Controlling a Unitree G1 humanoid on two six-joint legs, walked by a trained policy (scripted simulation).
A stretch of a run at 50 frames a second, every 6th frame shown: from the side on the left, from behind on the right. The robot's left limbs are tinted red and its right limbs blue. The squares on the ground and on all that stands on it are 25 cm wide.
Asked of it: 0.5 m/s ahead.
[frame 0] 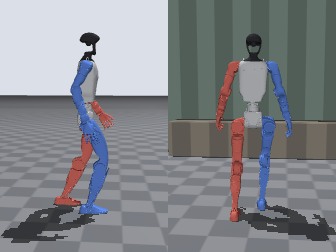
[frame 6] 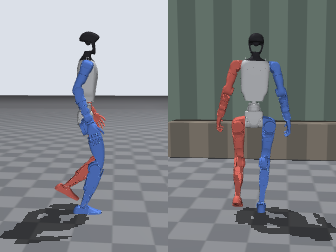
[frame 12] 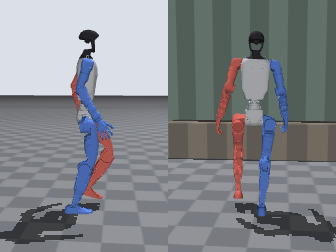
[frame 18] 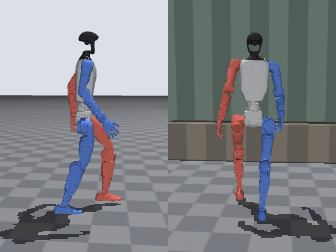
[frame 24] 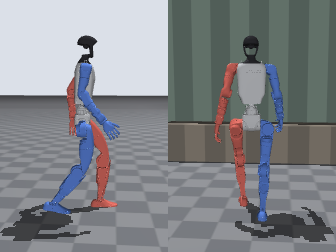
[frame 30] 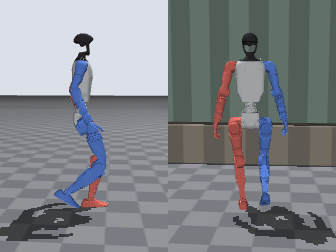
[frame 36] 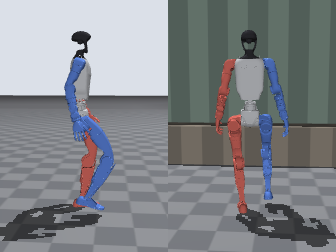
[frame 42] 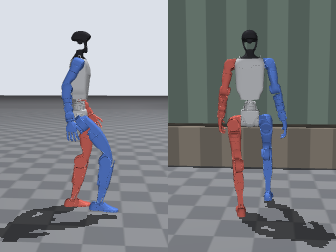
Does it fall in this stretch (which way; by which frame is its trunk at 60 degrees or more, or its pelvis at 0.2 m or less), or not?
no
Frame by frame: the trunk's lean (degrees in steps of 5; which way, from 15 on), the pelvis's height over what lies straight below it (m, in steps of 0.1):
0: 5, 0.8
6: 5, 0.8
12: 5, 0.8
18: 5, 0.8
24: 5, 0.7
30: 0, 0.8
36: 0, 0.8
42: 0, 0.8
